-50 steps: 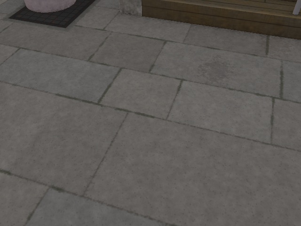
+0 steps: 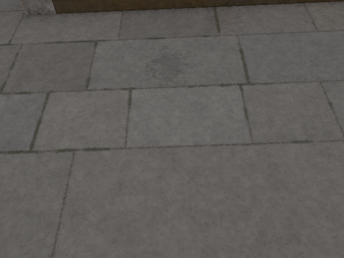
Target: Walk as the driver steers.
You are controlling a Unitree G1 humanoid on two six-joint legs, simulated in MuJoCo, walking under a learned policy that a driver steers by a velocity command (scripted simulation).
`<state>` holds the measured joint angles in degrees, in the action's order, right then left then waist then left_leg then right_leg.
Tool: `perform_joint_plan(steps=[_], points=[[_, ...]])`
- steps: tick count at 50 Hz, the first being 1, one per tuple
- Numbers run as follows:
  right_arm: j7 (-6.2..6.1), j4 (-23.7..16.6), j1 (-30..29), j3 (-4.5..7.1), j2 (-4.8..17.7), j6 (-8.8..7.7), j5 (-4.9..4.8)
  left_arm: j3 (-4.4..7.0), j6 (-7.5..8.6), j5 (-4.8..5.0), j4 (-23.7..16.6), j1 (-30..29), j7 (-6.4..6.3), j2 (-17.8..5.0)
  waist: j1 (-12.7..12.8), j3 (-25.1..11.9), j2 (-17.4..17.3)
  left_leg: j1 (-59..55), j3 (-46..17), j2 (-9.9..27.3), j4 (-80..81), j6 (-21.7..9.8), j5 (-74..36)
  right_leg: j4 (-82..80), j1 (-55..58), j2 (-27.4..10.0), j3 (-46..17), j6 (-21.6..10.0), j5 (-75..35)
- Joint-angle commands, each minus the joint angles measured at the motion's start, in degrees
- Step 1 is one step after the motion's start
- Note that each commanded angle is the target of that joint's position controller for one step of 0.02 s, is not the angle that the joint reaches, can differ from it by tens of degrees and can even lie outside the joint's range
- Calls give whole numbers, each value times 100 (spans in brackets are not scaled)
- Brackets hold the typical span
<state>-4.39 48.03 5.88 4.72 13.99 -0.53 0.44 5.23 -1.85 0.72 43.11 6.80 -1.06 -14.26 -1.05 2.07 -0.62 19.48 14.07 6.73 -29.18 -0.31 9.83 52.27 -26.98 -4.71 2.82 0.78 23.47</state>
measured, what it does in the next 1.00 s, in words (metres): walks ahead: right foot, then left foot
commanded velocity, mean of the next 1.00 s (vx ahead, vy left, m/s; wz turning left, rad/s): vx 0.23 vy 0.00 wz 0.09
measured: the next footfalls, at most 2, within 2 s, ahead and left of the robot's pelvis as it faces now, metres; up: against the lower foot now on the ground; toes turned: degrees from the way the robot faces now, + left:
right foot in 0.06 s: +0.05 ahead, -0.13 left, +0.00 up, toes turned -6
left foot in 0.68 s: +0.06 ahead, +0.16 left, +0.00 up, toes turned +9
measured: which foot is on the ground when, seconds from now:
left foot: down 0.00-0.06, up 0.08-0.66, down 0.68-1.00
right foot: up 0.00-0.04, down 0.06-0.68, up 0.70-1.00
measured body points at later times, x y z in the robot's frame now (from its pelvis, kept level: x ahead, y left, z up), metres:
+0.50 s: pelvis +0.01 -0.02 +0.01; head +0.03 -0.02 +0.46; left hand +0.13 +0.22 -0.10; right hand +0.12 -0.29 -0.11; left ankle -0.02 +0.13 -0.65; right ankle +0.01 -0.12 -0.73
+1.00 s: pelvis +0.20 +0.10 +0.00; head +0.23 +0.12 +0.45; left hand +0.39 +0.35 -0.09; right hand +0.22 -0.15 -0.13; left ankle +0.02 +0.16 -0.73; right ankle +0.43 +0.02 -0.69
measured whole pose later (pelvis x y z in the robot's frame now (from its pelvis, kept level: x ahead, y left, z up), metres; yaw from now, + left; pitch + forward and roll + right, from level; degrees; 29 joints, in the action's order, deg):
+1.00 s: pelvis +0.20 +0.10 +0.00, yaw +10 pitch +4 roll +0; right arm -1.2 51.5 24.9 2.2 10.2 -5.1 -0.4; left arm 2.0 6.0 2.0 44.4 -0.1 2.7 -12.7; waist -3.2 -1.2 2.5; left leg -5.5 -0.1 -3.5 -10.8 -3.2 20.6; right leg 35.1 -42.0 -2.0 4.2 -3.5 -3.6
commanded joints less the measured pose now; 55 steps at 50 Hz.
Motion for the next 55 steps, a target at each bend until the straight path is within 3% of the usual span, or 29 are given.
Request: perform_joint_plan(steps=[1, 2, 3, 4, 5, 7, 9, 13, 17, 18, 19, 20, 23, 26, 29, 32, 33, 34, 35, 36, 37, 38, 39, 41, 42, 45, 47, 52, 55], points=[[34, -330, -271, 151, 858, 26, -159, 44, 19, -61, -164, 766, 142, -277, 377, -916, -645, -410, -838, 1165, 520, -937, -496, -1525, 1220, 308, 427, -188, -934], [65, -221, -54, 114, 678, 70, -214, 96, 7, -134, -95, 967, 136, -410, 410, -831, -381, -47, -696, 970, 45, -642, 153, -2032, 1648, 438, 271, -375, -1178], [105, -132, 209, 58, 391, 112, -130, 211, 32, -194, -170, 1025, 70, -890, 307, -616, 826, 928, -152, 410, -1269, -106, 1289, -2760, 2126, -333, -1093, -738, -2333], [98, -459, -109, 20, 281, 81, -1, 263, 59, -269, -420, 950, 9, -1447, 306, -393, 2115, 2422, -279, -385, -2710, 309, 2854, -3186, 2187, -1776, -2958, -1682, -3424], [73, -605, -624, 109, 575, 72, 31, 231, 191, -365, -445, 1030, 54, -1316, 622, -693, 1371, 2377, -1198, -318, -3572, 265, 2750, -3398, 1770, -1899, -3111, -2010, -2764], [73, -460, -480, 134, 497, 88, -53, 130, 311, -273, -553, 268, 1, -1013, 225, -571, 1033, 2470, -1506, -176, -3921, 126, 1774, -3417, 1535, -1288, -2298, -1399, -1535], [56, -256, -144, 195, 617, 120, 35, -21, 353, -158, -596, -220, -52, -627, -36, -647, 839, 1997, -1532, -187, -3966, 192, 1051, -3421, 1189, -960, -1710, -1111, -1645], [101, 44, 253, 50, 235, 93, -39, -245, 466, -260, -338, -82, -89, -8, -91, -746, 651, 1047, -1577, -84, -2629, 195, 403, -3491, 1145, -642, -915, -978, -1500], [211, -247, -240, -27, 449, 68, -110, -51, 417, -183, -117, 285, -141, -661, 347, -470, 851, 693, -1170, -313, -1592, 135, 1149, -3661, 1405, -939, -1157, -1286, -590], [419, -351, -185, 58, 584, -203, 314, 161, 752, -247, -230, 699, 203, -1131, 557, 464, 216, 1843, -1421, -375, -2465, 209, 1204, -4219, 1341, -1667, -2147, -1725, 1116], [407, -264, 54, 97, 653, -301, 291, 184, 901, -234, -52, 1063, 241, -1071, 634, 268, 382, 2661, -1981, -290, -2682, 152, 1246, -4402, 2137, -2066, -2914, -1995, 1635], [324, -272, 148, 123, 702, -387, 198, 64, 985, -259, -42, 1152, 222, -628, 670, 119, 574, 3267, -2508, -343, -2909, 110, 1151, -4491, 2774, -2203, -3234, -2074, 1705], [278, -288, 342, 169, 521, -597, 199, -157, 1062, -291, -80, 549, 121, -9, 377, -559, 602, 2970, -2321, -449, -3633, -19, 1047, -4462, 2893, -1648, -1923, -1591, 887], [578, -120, 844, 97, 171, -470, 307, -62, 1056, -279, -317, -212, -34, -298, 17, -595, 538, 1042, -1353, -288, -2685, 120, 1121, -4620, 1508, -1025, -415, -1061, 476], [687, -262, 541, -11, 26, -534, 190, 31, 986, -258, -91, 361, -181, -548, 353, -473, 636, 753, -1327, -241, -1327, 97, 1523, -4352, 1972, -1307, -284, -1172, 186], [676, -11, 1112, 30, 215, -833, 120, 19, 783, -297, 39, 234, -116, -650, 54, -347, 352, -359, -1047, -512, 361, -368, 142, -3689, 1688, -1441, -143, -1310, 472], [641, 138, 1446, 156, 464, -955, 186, -40, 728, -425, 128, 339, -97, -473, -11, -487, 154, -1281, -1202, -643, 462, -499, 72, -3080, 1198, -1269, 61, -1169, 565], [561, 229, 1913, 281, 737, -1041, 322, -176, 718, -569, 213, 451, -34, 1, -219, -737, -383, -1991, -1881, -248, 584, -818, 15, -1692, 771, -780, 511, -850, 188], [456, 57, 2605, 351, 1403, -1136, 172, -404, 884, -582, -340, 137, 82, 640, -413, -1398, -1562, -3615, -4889, 1062, 966, -2335, -725, 95, -1327, 447, 444, -367, 1012], [464, 218, 2919, 311, 1137, -1175, 329, -366, 1061, -461, -371, -482, 258, 379, -889, -424, -1071, -3814, -5589, 1283, 1583, -2299, 305, 873, -2949, 622, -677, -438, 1041], [536, 367, 2741, 225, 746, -1105, 325, -298, 1100, -399, -304, -818, 238, 127, -801, 51, -813, -3506, -4819, 1066, 1462, -1814, 732, 1726, -3483, 457, -815, -625, 624], [632, 332, 2362, 102, 436, -994, 249, -174, 1075, -442, -89, -533, 163, -226, -464, 19, -591, -2903, -4166, 889, 1334, -1601, 703, 2223, -3217, 232, -628, -660, 224], [693, 282, 2091, -26, 187, -912, 192, -154, 1050, -512, 68, -288, 153, -250, -180, -51, -529, -2262, -3712, 768, 1320, -1533, 265, 2230, -2850, 108, -584, -769, -295], [675, 24, 1540, -177, -101, -766, 241, -228, 980, -452, 206, -199, 274, 23, 168, -50, -333, -1376, -3028, 685, 1554, -1395, -754, 1870, -2376, -33, -480, -798, -1380], [575, -69, 1630, -58, 338, -567, -307, -111, 985, 392, -95, -566, 240, -469, 15, 173, -11, -1794, -3031, 797, 1694, -1293, -1836, 1337, -2775, -220, -324, -449, -1164], [324, -77, 1631, -49, 525, -454, -100, -342, 983, 116, -268, -1237, 331, 76, -130, 186, -113, -1344, -2007, 329, 1843, -955, -2515, -876, -1879, 9, 54, -202, -2209], [247, 21, 1934, 2, 736, -479, -67, -348, 925, 111, -363, -1529, 383, 80, -261, 79, -393, -1299, -1795, 328, 2170, -868, -2381, -1538, -1152, 275, 287, -255, -2837], [212, 77, 1807, 84, 769, -515, -73, -129, 782, 134, -448, -1203, 416, -426, 74, -300, -634, -2485, -1204, 457, 1457, -474, -5008, -2136, -331, 783, 245, -842, -2789], [171, -95, 1393, 151, 974, -343, 9, 133, 648, 93, 0, 518, 372, -888, 979, -1081, -710, -2303, -891, 273, -1141, -164, -6191, -2316, 1691, 1024, 209, -1167, -2539]])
